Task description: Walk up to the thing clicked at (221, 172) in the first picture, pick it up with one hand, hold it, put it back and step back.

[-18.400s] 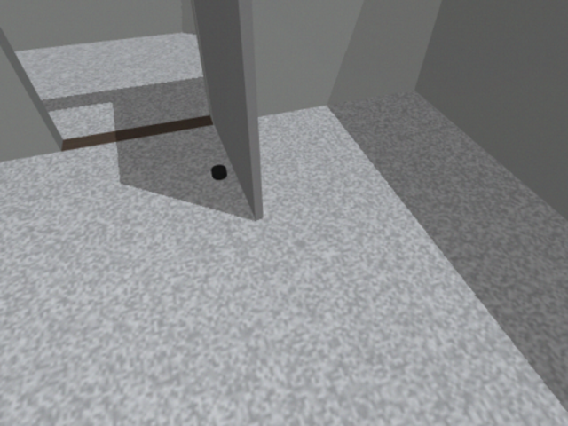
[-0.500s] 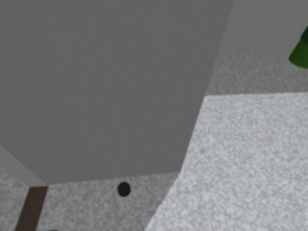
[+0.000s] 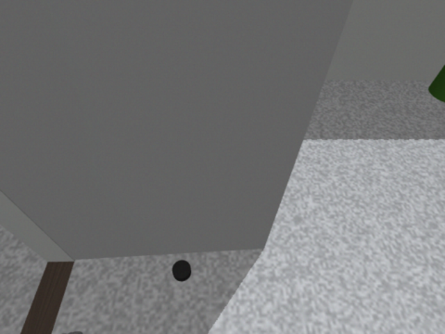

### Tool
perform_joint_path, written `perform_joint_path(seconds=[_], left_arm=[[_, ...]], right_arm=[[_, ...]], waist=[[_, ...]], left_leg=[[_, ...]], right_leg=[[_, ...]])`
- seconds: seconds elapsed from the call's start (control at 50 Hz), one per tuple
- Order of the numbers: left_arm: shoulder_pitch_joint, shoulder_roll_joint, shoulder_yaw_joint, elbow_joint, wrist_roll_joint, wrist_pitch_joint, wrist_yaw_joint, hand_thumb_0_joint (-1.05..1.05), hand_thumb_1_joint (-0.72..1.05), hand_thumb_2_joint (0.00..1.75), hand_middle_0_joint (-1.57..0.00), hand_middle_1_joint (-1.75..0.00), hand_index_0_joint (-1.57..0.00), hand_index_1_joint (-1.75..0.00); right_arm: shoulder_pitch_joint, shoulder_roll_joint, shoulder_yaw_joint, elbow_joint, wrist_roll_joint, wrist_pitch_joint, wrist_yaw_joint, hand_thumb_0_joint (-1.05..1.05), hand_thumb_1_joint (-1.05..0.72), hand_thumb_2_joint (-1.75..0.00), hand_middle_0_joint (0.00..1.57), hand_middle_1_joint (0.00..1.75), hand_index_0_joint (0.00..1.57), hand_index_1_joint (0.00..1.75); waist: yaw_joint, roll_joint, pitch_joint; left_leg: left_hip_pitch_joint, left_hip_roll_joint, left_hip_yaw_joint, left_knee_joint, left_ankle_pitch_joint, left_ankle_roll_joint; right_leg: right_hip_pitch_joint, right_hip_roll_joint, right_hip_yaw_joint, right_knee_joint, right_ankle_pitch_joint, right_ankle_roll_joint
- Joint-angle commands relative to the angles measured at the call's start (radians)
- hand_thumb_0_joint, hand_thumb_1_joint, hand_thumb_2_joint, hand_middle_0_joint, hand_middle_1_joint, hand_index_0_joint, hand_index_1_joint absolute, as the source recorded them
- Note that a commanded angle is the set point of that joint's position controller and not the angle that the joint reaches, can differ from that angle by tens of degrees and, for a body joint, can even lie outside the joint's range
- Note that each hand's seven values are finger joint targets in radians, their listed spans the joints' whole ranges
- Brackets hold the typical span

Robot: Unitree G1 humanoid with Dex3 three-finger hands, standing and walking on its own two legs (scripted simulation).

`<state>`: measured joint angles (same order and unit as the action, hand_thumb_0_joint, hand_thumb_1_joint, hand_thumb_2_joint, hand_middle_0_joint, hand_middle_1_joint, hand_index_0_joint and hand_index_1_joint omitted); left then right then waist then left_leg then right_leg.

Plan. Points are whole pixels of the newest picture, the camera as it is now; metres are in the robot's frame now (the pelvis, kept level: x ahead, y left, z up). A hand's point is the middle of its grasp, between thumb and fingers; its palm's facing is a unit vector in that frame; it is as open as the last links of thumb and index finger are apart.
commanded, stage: walk up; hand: left
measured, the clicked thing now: (181, 270) +0.49 +0.18 -0.75
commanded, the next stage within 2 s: stand in 1.40 s
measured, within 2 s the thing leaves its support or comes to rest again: neither
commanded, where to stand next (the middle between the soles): +0.06 -0.03 m, yaw -2 degrees
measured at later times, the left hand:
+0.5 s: hand out of the picture +0.09 +0.26 -0.16, palm faces +0.07 -0.94 -0.33, open 7.4 cm
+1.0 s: hand out of the picture +0.08 +0.26 -0.15, palm faces +0.09 -0.94 -0.33, open 7.4 cm
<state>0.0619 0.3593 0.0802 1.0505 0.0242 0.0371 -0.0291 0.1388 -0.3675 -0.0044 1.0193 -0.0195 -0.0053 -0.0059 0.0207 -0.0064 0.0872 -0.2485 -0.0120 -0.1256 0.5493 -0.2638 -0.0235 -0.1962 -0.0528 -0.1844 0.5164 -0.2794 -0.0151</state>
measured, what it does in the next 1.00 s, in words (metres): stands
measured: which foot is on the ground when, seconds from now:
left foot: down 0.00-1.00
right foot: down 0.00-1.00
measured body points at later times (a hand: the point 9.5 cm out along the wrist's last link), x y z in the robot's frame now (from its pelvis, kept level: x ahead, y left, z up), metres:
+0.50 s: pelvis +0.00 +0.00 -0.01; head +0.03 +0.01 +0.44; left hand +0.09 +0.31 -0.14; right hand +0.10 -0.31 -0.13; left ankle +0.02 +0.13 -0.73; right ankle +0.00 -0.11 -0.73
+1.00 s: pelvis +0.01 +0.00 +0.01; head +0.03 +0.01 +0.46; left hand +0.08 +0.31 -0.12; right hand +0.15 -0.28 -0.12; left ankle +0.02 +0.13 -0.73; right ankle +0.00 -0.10 -0.73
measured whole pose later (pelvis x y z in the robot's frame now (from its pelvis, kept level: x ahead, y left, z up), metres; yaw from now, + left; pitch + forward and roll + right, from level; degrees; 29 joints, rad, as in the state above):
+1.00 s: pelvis +0.01 +0.00 +0.01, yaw +4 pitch -3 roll +0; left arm 0.08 0.34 0.04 1.10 0.01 0.00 -0.01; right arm 0.06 -0.34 0.01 1.07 -0.01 -0.01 0.00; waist 0.02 0.00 0.08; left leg -0.17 -0.02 -0.08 0.44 -0.21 0.00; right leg -0.11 -0.03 -0.14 0.41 -0.25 -0.01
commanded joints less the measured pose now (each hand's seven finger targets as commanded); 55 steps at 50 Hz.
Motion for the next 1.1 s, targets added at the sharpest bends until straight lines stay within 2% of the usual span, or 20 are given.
perform_joint_path(seconds=[0.0, 0.12, 0.16, 0.22, 0.24, 0.32, 0.38, 0.42, 0.46, 0.48, 0.5, 0.52, 0.54, 0.56, 0.58, 0.62, 0.64, 0.68, 0.78, 1.08], left_arm=[[-0.058, 0.221, 0.049, -0.093, -0.005, -0.023, 0.015, 0.0, 0.9, 0.9, -0.2, -0.3, -0.2, -0.3], [-0.09, 0.234, 0.055, -0.111, -0.006, -0.018, 0.016, 0.0, 0.9, 0.9, -0.2, -0.3, -0.2, -0.3], [-0.08, 0.227, 0.053, -0.113, -0.007, -0.015, 0.015, 0.0, 0.9, 0.9, -0.2, -0.3, -0.2, -0.3], [-0.055, 0.204, 0.048, -0.111, -0.013, -0.008, 0.013, 0.0, 0.9, 0.9, -0.2, -0.3, -0.2, -0.3], [-0.036, 0.196, 0.046, -0.107, -0.013, -0.009, 0.013, 0.0, 0.9, 0.9, -0.2, -0.3, -0.2, -0.3], [-0.014, 0.216, 0.045, -0.101, -0.007, -0.023, 0.013, 0.0, 0.9, 0.9, -0.2, -0.3, -0.2, -0.3], [-0.036, 0.257, 0.055, -0.113, -0.004, -0.033, 0.017, 0.0, 0.9, 0.9, -0.2, -0.3, -0.2, -0.3], [-0.08, 0.257, 0.054, -0.133, -0.002, -0.034, 0.02, 0.0, 0.9, 0.9, -0.2, -0.3, -0.2, -0.3], [-0.089, 0.253, 0.047, -0.142, 0.002, -0.033, 0.019, 0.0, 0.9, 0.9, -0.2, -0.3, -0.2, -0.3], [-0.093, 0.243, 0.044, -0.142, 0.001, -0.03, 0.019, 0.0, 0.9, 0.9, -0.2, -0.3, -0.2, -0.3], [-0.064, 0.23, 0.039, -0.141, -0.003, -0.028, 0.019, 0.0, 0.9, 0.9, -0.2, -0.3, -0.2, -0.3], [-0.069, 0.209, 0.036, -0.136, -0.013, -0.023, 0.019, 0.0, 0.9, 0.9, -0.2, -0.3, -0.2, -0.3], [-0.051, 0.191, 0.033, -0.128, -0.02, -0.017, 0.018, 0.0, 0.9, 0.9, -0.2, -0.3, -0.2, -0.3], [-0.022, 0.178, 0.027, -0.116, -0.022, -0.014, 0.018, 0.0, 0.9, 0.9, -0.2, -0.3, -0.2, -0.3], [-0.017, 0.174, 0.023, -0.108, -0.023, -0.017, 0.016, 0.0, 0.9, 0.9, -0.2, -0.3, -0.2, -0.3], [0.044, 0.176, 0.012, -0.076, -0.022, -0.032, 0.02, 0.0, 0.9, 0.9, -0.2, -0.3, -0.2, -0.3], [0.035, 0.197, 0.012, -0.071, -0.022, -0.041, 0.023, 0.0, 0.9, 0.9, -0.2, -0.3, -0.2, -0.3], [-0.028, 0.232, 0.017, -0.076, -0.013, -0.051, 0.025, 0.0, 0.9, 0.9, -0.2, -0.3, -0.2, -0.3], [-0.038, 0.212, 0.007, -0.056, -0.018, -0.059, 0.029, 0.0, 0.9, 0.9, -0.2, -0.3, -0.2, -0.3], [-0.041, 0.195, 0.002, -0.016, -0.018, -0.057, 0.029, 0.0, 0.9, 0.9, -0.2, -0.3, -0.2, -0.3]], right_arm=[[-0.014, -0.229, -0.054, -0.071, 0.003, -0.027, -0.02, 0.0, -0.9, -0.9, 0.2, 0.3, 0.2, 0.3], [0.028, -0.231, -0.056, -0.065, 0.004, -0.025, -0.02, 0.0, -0.9, -0.9, 0.2, 0.3, 0.2, 0.3], [0.02, -0.246, -0.059, -0.071, 0.002, -0.027, -0.021, 0.0, -0.9, -0.9, 0.2, 0.3, 0.2, 0.3], [0.0, -0.269, -0.058, -0.085, -0.008, -0.034, -0.027, 0.0, -0.9, -0.9, 0.2, 0.3, 0.2, 0.3], [-0.012, -0.267, -0.056, -0.09, -0.009, -0.034, -0.028, 0.0, -0.9, -0.9, 0.2, 0.3, 0.2, 0.3], [-0.038, -0.23, -0.046, -0.099, -0.004, -0.032, -0.026, 0.0, -0.9, -0.9, 0.2, 0.3, 0.2, 0.3], [0.012, -0.217, -0.051, -0.087, 0.01, -0.027, -0.024, 0.0, -0.9, -0.9, 0.2, 0.3, 0.2, 0.3], [0.046, -0.222, -0.058, -0.08, 0.01, -0.023, -0.02, 0.0, -0.9, -0.9, 0.2, 0.3, 0.2, 0.3], [0.067, -0.224, -0.062, -0.075, 0.004, -0.027, -0.013, 0.0, -0.9, -0.9, 0.2, 0.3, 0.2, 0.3], [0.076, -0.223, -0.062, -0.069, 0.0, -0.031, -0.011, 0.0, -0.9, -0.9, 0.2, 0.3, 0.2, 0.3], [0.058, -0.237, -0.063, -0.074, -0.002, -0.036, -0.011, 0.0, -0.9, -0.9, 0.2, 0.3, 0.2, 0.3], [0.031, -0.263, -0.065, -0.074, -0.007, -0.041, -0.013, 0.0, -0.9, -0.9, 0.2, 0.3, 0.2, 0.3], [0.02, -0.283, -0.065, -0.08, -0.011, -0.044, -0.016, 0.0, -0.9, -0.9, 0.2, 0.3, 0.2, 0.3], [0.0, -0.29, -0.063, -0.083, -0.01, -0.047, -0.019, 0.0, -0.9, -0.9, 0.2, 0.3, 0.2, 0.3], [-0.012, -0.279, -0.057, -0.082, -0.01, -0.047, -0.022, 0.0, -0.9, -0.9, 0.2, 0.3, 0.2, 0.3], [-0.09, -0.236, -0.046, -0.094, -0.005, -0.043, -0.021, 0.0, -0.9, -0.9, 0.2, 0.3, 0.2, 0.3], [-0.096, -0.201, -0.037, -0.093, 0.002, -0.039, -0.018, 0.0, -0.9, -0.9, 0.2, 0.3, 0.2, 0.3], [-0.046, -0.186, -0.035, -0.062, 0.007, -0.034, -0.016, 0.0, -0.9, -0.9, 0.2, 0.3, 0.2, 0.3], [-0.05, -0.189, -0.037, -0.037, 0.014, -0.031, -0.01, 0.0, -0.9, -0.9, 0.2, 0.3, 0.2, 0.3], [-0.117, -0.175, -0.025, 0.001, 0.008, -0.032, -0.009, 0.0, -0.9, -0.9, 0.2, 0.3, 0.2, 0.3]], waist=[[-0.001, -0.001, -0.123], [-0.013, -0.024, -0.118], [-0.006, 0.02, -0.117], [0.006, 0.103, -0.114], [0.015, 0.106, -0.115], [0.021, 0.058, -0.124], [0.001, -0.039, -0.144], [-0.02, -0.093, -0.134], [-0.029, -0.109, -0.103], [-0.035, -0.092, -0.091], [-0.018, -0.017, -0.072], [-0.01, 0.053, -0.064], [-0.009, 0.115, -0.083], [0.002, 0.136, -0.094], [0.007, 0.132, -0.104], [0.038, 0.13, -0.132], [0.031, 0.098, -0.132], [-0.008, 0.022, -0.125], [-0.016, -0.029, -0.162], [-0.005, 0.007, -0.119]], left_leg=[[-0.074, 0.057, -0.046, -0.058, 0.232, 0.078], [-0.056, 0.034, -0.017, 0.011, 0.23, 0.073], [-0.075, 0.058, -0.073, -0.037, 0.258, 0.088], [-0.127, 0.133, -0.25, -0.137, 0.202, 0.144], [-0.134, 0.141, -0.266, -0.147, 0.175, 0.149], [-0.157, 0.066, -0.112, -0.078, 0.176, 0.092], [-0.075, -0.003, 0.038, 0.13, 0.15, 0.052], [-0.048, 0.001, 0.06, 0.178, 0.009, 0.059], [-0.003, 0.018, 0.063, 0.132, -0.022, 0.064], [0.009, 0.036, 0.032, 0.075, 0.065, 0.07], [-0.012, 0.073, -0.036, -0.012, 0.223, 0.083], [-0.055, 0.12, -0.147, -0.071, 0.282, 0.12], [-0.082, 0.185, -0.281, -0.132, 0.266, 0.185], [-0.078, 0.217, -0.344, -0.168, 0.233, 0.219], [-0.065, 0.216, -0.328, -0.172, 0.247, 0.212], [-0.079, 0.166, -0.185, -0.124, 0.254, 0.14], [-0.086, 0.115, -0.106, -0.103, 0.222, 0.093], [-0.024, 0.049, -0.02, -0.059, 0.225, 0.055], [0.081, 0.078, -0.013, -0.093, 0.355, 0.067], [0.072, 0.096, -0.019, -0.212, 0.284, 0.047]], right_leg=[[0.11, -0.105, 0.15, -0.103, -0.001, -0.06], [0.067, -0.138, 0.152, -0.088, -0.02, -0.081], [0.073, -0.101, 0.132, -0.038, -0.021, -0.065], [0.095, -0.023, 0.139, 0.046, -0.054, -0.028], [0.105, -0.019, 0.15, 0.032, -0.069, -0.027], [0.161, -0.089, 0.179, -0.08, 0.005, -0.059], [0.101, -0.217, 0.222, -0.133, 0.09, -0.14], [0.033, -0.255, 0.223, -0.14, 0.101, -0.161], [-0.051, -0.254, 0.207, -0.096, 0.08, -0.148], [-0.071, -0.223, 0.179, -0.06, 0.05, -0.122], [-0.064, -0.155, 0.129, 0.003, 0.019, -0.082], [-0.042, -0.07, 0.106, 0.069, -0.009, -0.038], [-0.008, -0.015, 0.123, 0.135, -0.056, -0.01], [-0.002, 0.012, 0.147, 0.127, -0.133, -0.006], [0.014, 0.011, 0.165, 0.09, -0.167, -0.011], [0.108, -0.048, 0.185, -0.044, 0.026, -0.029], [0.138, -0.087, 0.208, -0.1, 0.083, -0.043], [0.114, -0.151, 0.249, -0.141, 0.153, -0.073], [0.119, -0.109, 0.171, -0.149, 0.241, -0.03], [0.152, -0.097, 0.172, -0.217, 0.169, -0.009]])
